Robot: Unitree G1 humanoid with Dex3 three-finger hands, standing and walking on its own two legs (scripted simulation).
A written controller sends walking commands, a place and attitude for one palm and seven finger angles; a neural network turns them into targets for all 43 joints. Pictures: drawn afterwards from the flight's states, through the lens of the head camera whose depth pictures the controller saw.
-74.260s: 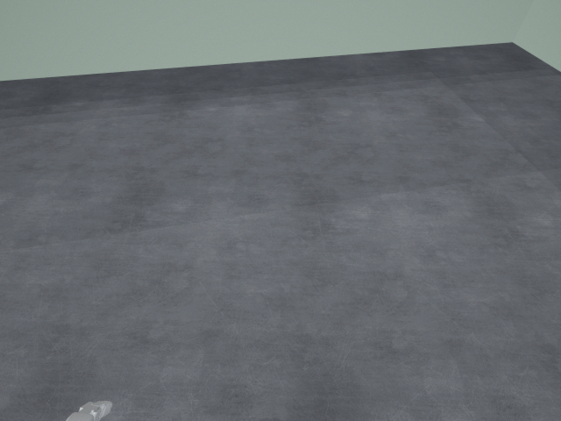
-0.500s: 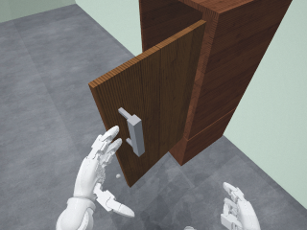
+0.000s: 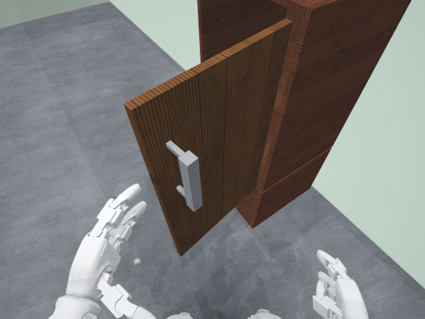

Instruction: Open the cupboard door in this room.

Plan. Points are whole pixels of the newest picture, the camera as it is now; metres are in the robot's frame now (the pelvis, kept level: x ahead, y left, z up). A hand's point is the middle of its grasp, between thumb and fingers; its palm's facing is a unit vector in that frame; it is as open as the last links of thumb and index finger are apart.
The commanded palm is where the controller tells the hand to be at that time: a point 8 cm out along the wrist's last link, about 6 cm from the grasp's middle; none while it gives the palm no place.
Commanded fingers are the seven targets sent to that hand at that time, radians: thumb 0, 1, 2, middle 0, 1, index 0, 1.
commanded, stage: draw the hand back to the body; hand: left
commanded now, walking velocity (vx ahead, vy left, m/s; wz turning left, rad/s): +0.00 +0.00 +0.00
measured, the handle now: (184, 177) +0.35 +0.08 +0.08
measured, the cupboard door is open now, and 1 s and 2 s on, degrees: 100 100 100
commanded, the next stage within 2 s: step back with the hand held close in 1.56 s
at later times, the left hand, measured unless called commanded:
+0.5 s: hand (86, 249) +0.20 +0.18 +0.13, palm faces -0.05 -0.99 -0.09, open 16.1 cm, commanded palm +0.16 +0.24 +0.15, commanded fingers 0.00 -0.25 0.41 -0.16 -0.30 -0.16 -0.30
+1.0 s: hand (11, 216) +0.21 +0.26 +0.19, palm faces +0.36 -0.84 -0.40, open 11.3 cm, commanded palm +0.16 +0.30 +0.21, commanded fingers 0.00 0.62 0.78 -0.19 -0.30 -0.19 -0.30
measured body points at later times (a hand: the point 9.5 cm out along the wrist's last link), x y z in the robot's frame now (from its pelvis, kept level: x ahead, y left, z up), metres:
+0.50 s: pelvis +0.01 +0.01 +0.02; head +0.01 +0.00 +0.47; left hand +0.19 +0.24 +0.14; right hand +0.19 -0.22 -0.04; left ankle -0.02 +0.10 -0.68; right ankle +0.03 -0.10 -0.68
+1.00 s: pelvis +0.02 +0.02 +0.06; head +0.01 +0.00 +0.51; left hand +0.19 +0.30 +0.22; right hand +0.21 -0.19 -0.02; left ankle -0.02 +0.10 -0.68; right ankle +0.03 -0.10 -0.68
